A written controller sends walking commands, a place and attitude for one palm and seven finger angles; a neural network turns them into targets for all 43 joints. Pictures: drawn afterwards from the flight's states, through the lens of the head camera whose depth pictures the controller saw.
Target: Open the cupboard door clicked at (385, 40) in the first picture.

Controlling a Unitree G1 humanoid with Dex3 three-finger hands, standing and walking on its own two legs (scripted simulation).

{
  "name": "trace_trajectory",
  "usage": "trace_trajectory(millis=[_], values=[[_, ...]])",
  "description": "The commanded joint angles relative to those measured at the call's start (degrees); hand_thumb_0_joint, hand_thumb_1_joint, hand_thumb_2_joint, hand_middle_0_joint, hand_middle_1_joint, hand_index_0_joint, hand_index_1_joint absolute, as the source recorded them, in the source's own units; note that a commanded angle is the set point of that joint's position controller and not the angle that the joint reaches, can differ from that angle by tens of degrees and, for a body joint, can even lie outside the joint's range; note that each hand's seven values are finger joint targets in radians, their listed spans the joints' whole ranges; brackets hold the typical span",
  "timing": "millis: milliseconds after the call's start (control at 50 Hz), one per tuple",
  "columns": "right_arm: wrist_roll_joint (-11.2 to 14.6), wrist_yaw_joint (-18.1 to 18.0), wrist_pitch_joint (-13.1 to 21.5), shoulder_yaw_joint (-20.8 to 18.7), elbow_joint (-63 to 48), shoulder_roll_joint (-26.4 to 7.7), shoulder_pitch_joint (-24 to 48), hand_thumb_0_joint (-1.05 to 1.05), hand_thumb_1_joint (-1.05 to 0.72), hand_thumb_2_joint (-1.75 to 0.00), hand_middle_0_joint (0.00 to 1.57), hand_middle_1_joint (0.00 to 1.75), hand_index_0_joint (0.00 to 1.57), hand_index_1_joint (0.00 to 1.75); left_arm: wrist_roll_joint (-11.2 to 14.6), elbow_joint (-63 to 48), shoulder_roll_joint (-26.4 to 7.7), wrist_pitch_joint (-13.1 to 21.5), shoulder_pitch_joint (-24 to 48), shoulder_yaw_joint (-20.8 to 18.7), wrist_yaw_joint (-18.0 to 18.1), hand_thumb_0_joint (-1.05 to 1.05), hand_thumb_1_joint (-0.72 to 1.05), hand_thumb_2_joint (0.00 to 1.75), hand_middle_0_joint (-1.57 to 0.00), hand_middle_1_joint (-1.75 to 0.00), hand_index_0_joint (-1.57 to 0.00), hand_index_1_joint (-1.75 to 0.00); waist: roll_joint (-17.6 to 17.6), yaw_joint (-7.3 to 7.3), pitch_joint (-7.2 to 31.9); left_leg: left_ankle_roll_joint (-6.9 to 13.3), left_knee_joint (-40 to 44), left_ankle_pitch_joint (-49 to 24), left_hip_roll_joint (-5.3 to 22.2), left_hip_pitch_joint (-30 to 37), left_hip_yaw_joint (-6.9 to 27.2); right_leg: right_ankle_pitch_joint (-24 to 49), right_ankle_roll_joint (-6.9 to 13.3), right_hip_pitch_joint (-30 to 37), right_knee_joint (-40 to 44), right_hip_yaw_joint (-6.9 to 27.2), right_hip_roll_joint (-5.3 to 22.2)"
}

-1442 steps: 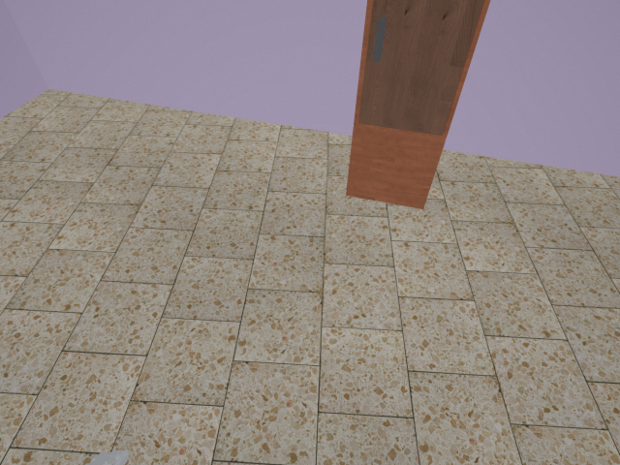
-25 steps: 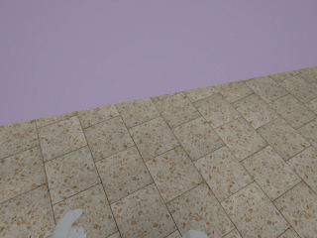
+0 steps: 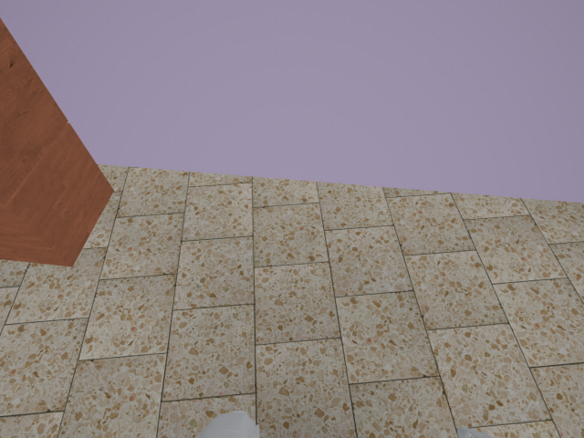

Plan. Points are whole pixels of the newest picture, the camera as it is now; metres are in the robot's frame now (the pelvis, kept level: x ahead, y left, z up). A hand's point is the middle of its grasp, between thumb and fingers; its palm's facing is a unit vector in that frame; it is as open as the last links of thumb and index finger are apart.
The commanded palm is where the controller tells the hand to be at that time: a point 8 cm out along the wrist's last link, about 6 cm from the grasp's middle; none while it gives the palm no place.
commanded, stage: turn to face it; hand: left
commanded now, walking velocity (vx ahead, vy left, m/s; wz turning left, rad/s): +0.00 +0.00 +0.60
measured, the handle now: out of the picture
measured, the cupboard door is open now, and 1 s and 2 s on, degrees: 55 55 55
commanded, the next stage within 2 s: take the last steps up to it in 1.42 s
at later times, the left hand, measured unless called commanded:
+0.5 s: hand out of the picture +0.07 +0.23 -0.15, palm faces +0.25 -0.93 -0.27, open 7.4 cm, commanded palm none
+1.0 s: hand out of the picture -0.06 +0.15 -0.16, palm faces +0.59 -0.76 -0.27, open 7.3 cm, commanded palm none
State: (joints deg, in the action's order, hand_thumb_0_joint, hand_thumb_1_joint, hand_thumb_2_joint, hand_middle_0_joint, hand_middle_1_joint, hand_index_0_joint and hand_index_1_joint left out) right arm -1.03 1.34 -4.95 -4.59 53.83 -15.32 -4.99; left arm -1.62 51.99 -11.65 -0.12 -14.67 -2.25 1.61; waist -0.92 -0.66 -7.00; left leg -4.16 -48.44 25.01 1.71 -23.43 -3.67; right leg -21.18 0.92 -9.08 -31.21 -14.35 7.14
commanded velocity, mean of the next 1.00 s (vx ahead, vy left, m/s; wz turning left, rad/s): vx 0.00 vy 0.00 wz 0.58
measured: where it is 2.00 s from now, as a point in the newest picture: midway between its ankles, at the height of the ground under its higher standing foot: outside the picture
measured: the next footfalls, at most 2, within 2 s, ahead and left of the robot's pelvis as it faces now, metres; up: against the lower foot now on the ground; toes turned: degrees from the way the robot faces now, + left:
left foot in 0.08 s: +0.05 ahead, +0.13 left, +0.00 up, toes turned +9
right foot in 0.56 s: +0.06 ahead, -0.12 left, +0.00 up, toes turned +18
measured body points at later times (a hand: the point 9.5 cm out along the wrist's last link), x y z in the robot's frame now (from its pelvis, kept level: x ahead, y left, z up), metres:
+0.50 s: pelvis +0.01 +0.00 +0.00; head +0.06 +0.01 +0.45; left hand +0.06 +0.28 -0.13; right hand +0.13 -0.23 -0.15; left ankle +0.01 +0.12 -0.74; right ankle +0.03 -0.15 -0.70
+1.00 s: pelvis +0.02 -0.04 +0.00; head +0.06 -0.01 +0.44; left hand -0.09 +0.19 -0.14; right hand +0.27 -0.19 -0.14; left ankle -0.04 +0.07 -0.70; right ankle +0.03 -0.13 -0.74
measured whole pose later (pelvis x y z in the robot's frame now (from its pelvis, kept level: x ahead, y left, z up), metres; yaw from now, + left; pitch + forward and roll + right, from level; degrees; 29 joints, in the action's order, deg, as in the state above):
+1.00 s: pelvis +0.02 -0.04 +0.00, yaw +36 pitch -1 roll +2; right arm -1.1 1.3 -4.7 -4.3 54.2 -14.9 -4.7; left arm -1.6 52.1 -11.8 -0.1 -15.1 -2.5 1.6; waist -1.2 -0.8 -6.8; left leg -3.5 -46.9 24.6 1.5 -22.6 -4.7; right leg -22.2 1.1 -8.5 -31.9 -16.8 7.1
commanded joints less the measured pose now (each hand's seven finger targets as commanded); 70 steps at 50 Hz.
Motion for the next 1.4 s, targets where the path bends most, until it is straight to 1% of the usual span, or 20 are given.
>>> trace_trajectory(millis=[0,40,60,80,100,220,420,500,520,560,580,660,940,1000,1020,1040,1060,1080,1180,1380], values=[[0.5,0.1,2.3,0.0,-6.1,-2.4,1.0,0.0,-0.9,-0.9,0.2,0.3,0.2,0.3,0.0,-3.1,-12.8,0.7,-1.6,-3.8,0.1,0.0,0.9,0.9,-0.2,-0.3,-0.2,-0.3,-10.8,0.03,8.7,2.0,11.3,-3.2,-1.8,4.1,-3.2,44.4,4.0,5.9,1.0,8.2,14.3],[0.1,0.1,3.0,-1.0,-4.3,-6.1,-6.2,0.0,-0.9,-0.9,0.2,0.3,0.2,0.3,0.6,-3.5,-12.0,0.4,0.2,-3.7,-0.4,0.0,0.9,0.9,-0.2,-0.3,-0.2,-0.3,-2.5,4.51,12.2,4.0,23.1,-17.8,0.8,20.5,0.4,32.3,-0.7,-4.7,-12.9,3.8,11.5],[-0.5,-0.3,3.6,-3.0,-3.6,-13.4,-11.1,0.0,-0.9,-0.9,0.2,0.3,0.2,0.3,1.2,-5.8,-8.2,0.1,1.7,-2.8,-0.9,0.0,0.9,0.9,-0.2,-0.3,-0.2,-0.3,15.8,7.34,14.9,12.2,25.4,-38.5,17.6,29.9,23.3,-6.7,-5.5,-21.8,-27.8,2.4,2.1],[0.1,-0.8,3.2,-3.3,-2.8,-16.0,-14.0,0.0,-0.9,-0.9,0.2,0.3,0.2,0.3,0.8,-7.9,-7.9,-0.7,5.2,-2.1,-0.5,0.0,0.9,0.9,-0.2,-0.3,-0.2,-0.3,15.5,7.84,15.7,18.3,25.7,-52.7,23.7,28.6,29.2,-17.8,-5.6,-26.6,-35.5,10.0,-0.2],[0.0,-1.1,3.1,-2.8,-3.3,-15.3,-12.2,0.0,-0.9,-0.9,0.2,0.3,0.2,0.3,0.7,-8.6,-9.1,-1.1,5.7,-2.4,-0.3,0.0,0.9,0.9,-0.2,-0.3,-0.2,-0.3,9.2,6.46,13.6,19.2,26.1,-44.2,23.7,24.2,24.6,-15.7,-5.0,-26.2,-37.5,13.3,1.3],[0.1,-1.9,4.1,-0.8,-6.6,-9.8,-1.5,0.0,-0.9,-0.9,0.2,0.3,0.2,0.3,0.2,-3.4,-9.0,-2.1,1.8,-3.2,-1.3,0.0,0.9,0.9,-0.2,-0.3,-0.2,-0.3,8.9,0.38,7.6,11.6,31.8,-21.8,10.1,11.5,15.8,1.6,-6.6,-22.4,-35.9,15.0,-0.4],[-0.5,-1.8,3.8,-2.1,-4.7,-9.6,-7.0,0.0,-0.9,-0.9,0.2,0.3,0.2,0.3,0.8,-7.0,-7.0,-1.2,8.3,-2.4,-0.8,0.0,0.9,0.9,-0.2,-0.3,-0.2,-0.3,10.4,2.63,10.5,13.6,28.0,-25.8,9.4,13.3,24.4,-3.3,-6.1,-16.7,-16.0,14.4,-4.9],[0.0,-1.9,3.3,-2.4,-5.3,-9.0,-4.4,0.0,-0.9,-0.9,0.2,0.3,0.2,0.3,1.4,-5.9,-7.4,-0.5,2.9,-2.7,-0.5,0.0,0.9,0.9,-0.2,-0.3,-0.2,-0.3,11.0,-0.18,12.3,11.0,23.0,-28.9,6.1,7.0,25.3,3.8,-5.0,-2.2,0.7,13.3,-7.5],[0.4,-1.8,3.3,-2.3,-5.6,-7.4,-4.0,0.0,-0.9,-0.9,0.2,0.3,0.2,0.3,1.3,-5.2,-9.0,0.0,0.2,-3.2,-0.2,0.0,0.9,0.9,-0.2,-0.3,-0.2,-0.3,6.7,-1.7,13.6,8.6,19.7,-23.3,3.6,1.7,24.1,8.7,-4.4,6.1,9.2,15.4,-4.9],[0.6,-1.3,3.5,-1.8,-7.4,-3.6,-3.6,0.0,-0.9,-0.9,0.2,0.3,0.2,0.3,0.0,-5.3,-16.4,0.4,-0.7,-4.3,0.7,0.0,0.9,0.9,-0.2,-0.3,-0.2,-0.3,-16.0,-2.64,12.2,1.3,-5.4,10.3,-7.1,-13.5,6.9,19.9,5.9,10.8,16.0,37.1,21.4],[0.0,-1.1,3.1,-2.0,-6.6,-5.4,-4.4,0.0,-0.9,-0.9,0.2,0.3,0.2,0.3,0.3,-5.7,-14.5,0.4,1.2,-3.4,0.8,0.0,0.9,0.9,-0.2,-0.3,-0.2,-0.3,-10.6,-1.26,10.0,1.8,-15.4,9.2,-3.7,-11.6,8.9,23.9,8.2,4.2,14.1,32.1,20.6],[0.0,-0.2,1.5,-1.6,-2.7,-3.2,-6.4,0.0,-0.9,-0.9,0.2,0.3,0.2,0.3,1.2,-6.5,-7.7,0.9,6.0,-1.8,0.6,0.0,0.9,0.9,-0.2,-0.3,-0.2,-0.3,-10.5,2.43,6.9,-0.5,-22.2,-2.6,-1.0,-12.5,5.4,40.9,3.3,5.3,9.9,14.6,9.4],[0.4,0.2,2.0,0.4,-5.3,-1.1,3.3,0.0,-0.9,-0.9,0.2,0.3,0.2,0.3,-0.1,-2.6,-11.0,0.8,-3.4,-3.3,0.4,0.0,0.9,0.9,-0.2,-0.3,-0.2,-0.3,-10.8,-1.84,7.3,1.4,3.9,0.4,-0.2,-3.3,-2.0,45.8,5.4,9.9,5.0,8.6,14.7],[0.1,-0.1,2.8,0.1,-4.7,-2.7,-1.3,0.0,-0.9,-0.9,0.2,0.3,0.2,0.3,0.3,-2.6,-12.4,1.0,-1.7,-3.8,-0.1,0.0,0.9,0.9,-0.2,-0.3,-0.2,-0.3,-8.4,1.34,9.6,3.1,15.9,-7.2,-2.8,8.7,-4.1,47.0,2.7,4.8,-3.1,4.9,13.4],[-0.1,-0.2,3.2,-0.5,-3.5,-4.8,-6.2,0.0,-0.9,-0.9,0.2,0.3,0.2,0.3,0.8,-2.9,-12.3,0.9,-0.3,-3.7,-0.3,0.0,0.9,0.9,-0.2,-0.3,-0.2,-0.3,-5.0,4.52,12.4,4.6,22.4,-17.6,-0.8,18.5,-1.8,40.8,0.2,-1.1,-11.5,3.1,12.1],[-0.6,-0.4,3.8,-2.0,-2.8,-11.1,-10.3,0.0,-0.9,-0.9,0.2,0.3,0.2,0.3,1.2,-4.7,-8.8,0.5,0.7,-2.9,-0.8,0.0,0.9,0.9,-0.2,-0.3,-0.2,-0.3,11.0,6.49,15.1,10.7,24.4,-34.8,13.3,28.9,16.5,6.6,-4.0,-16.4,-24.6,1.5,3.9],[-0.1,-1.1,3.6,-2.6,-2.4,-14.9,-13.3,0.0,-0.9,-0.9,0.2,0.3,0.2,0.3,1.2,-7.0,-6.5,-0.1,4.3,-1.7,-0.6,0.0,0.9,0.9,-0.2,-0.3,-0.2,-0.3,16.8,7.48,15.1,18.5,25.7,-57.3,22.8,28.4,28.2,-17.6,-5.3,-24.2,-34.1,7.6,-0.6],[-0.1,-1.4,3.3,-2.0,-2.2,-14.1,-12.4,0.0,-0.9,-0.9,0.2,0.3,0.2,0.3,0.9,-7.3,-8.3,-1.0,4.8,-2.0,-0.1,0.0,0.9,0.9,-0.2,-0.3,-0.2,-0.3,8.6,6.37,14.5,20.1,25.3,-50.9,23.9,24.7,23.3,-17.2,-4.4,-23.1,-36.5,13.3,0.8],[-0.2,-2.5,4.2,0.1,-5.2,-8.2,-1.7,0.0,-0.9,-0.9,0.2,0.3,0.2,0.3,0.1,-1.7,-7.3,-2.3,0.9,-2.6,-1.2,0.0,0.9,0.9,-0.2,-0.3,-0.2,-0.3,8.0,0.51,6.0,12.9,32.1,-24.8,12.2,9.9,14.3,-0.8,-5.3,-20.8,-36.3,14.4,-0.2],[-0.4,-2.4,4.4,-0.1,-2.3,-6.6,-7.3,0.0,-0.9,-0.9,0.2,0.3,0.2,0.3,0.6,-2.6,-4.7,-1.6,4.4,-1.6,-1.0,0.0,0.9,0.9,-0.2,-0.3,-0.2,-0.3,9.8,2.01,9.2,14.1,30.6,-25.1,11.3,13.8,16.3,-2.9,-5.5,-15.7,-17.8,12.3,-3.5]])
